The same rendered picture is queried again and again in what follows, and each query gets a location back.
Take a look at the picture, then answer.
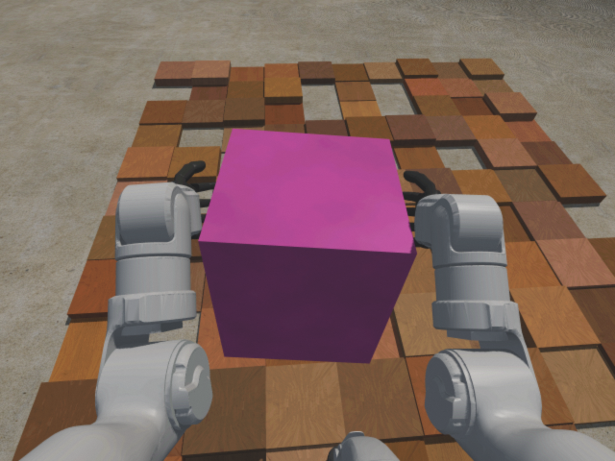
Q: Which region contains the right robot thigh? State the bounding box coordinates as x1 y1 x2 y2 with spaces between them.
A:
333 436 400 461

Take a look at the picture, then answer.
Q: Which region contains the robot left upper arm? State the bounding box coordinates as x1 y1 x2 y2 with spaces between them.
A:
19 339 212 461

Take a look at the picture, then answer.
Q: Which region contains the right robot forearm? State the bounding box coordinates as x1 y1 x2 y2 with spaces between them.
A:
414 194 542 414

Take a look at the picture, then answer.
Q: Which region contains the robot right upper arm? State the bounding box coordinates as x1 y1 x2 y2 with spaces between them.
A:
425 349 615 461

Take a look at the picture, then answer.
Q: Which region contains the left robot forearm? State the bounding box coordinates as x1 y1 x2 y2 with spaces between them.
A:
95 182 202 414

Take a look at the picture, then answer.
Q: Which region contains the right robot shin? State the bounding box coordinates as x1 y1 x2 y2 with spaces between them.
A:
341 431 364 444

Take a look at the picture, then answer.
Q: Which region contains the robot right hand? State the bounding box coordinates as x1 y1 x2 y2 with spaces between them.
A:
403 171 441 249

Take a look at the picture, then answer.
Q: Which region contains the robot left hand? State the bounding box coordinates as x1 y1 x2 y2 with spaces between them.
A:
172 160 216 239

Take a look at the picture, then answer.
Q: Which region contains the carton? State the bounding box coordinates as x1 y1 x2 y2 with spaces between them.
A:
198 129 417 364

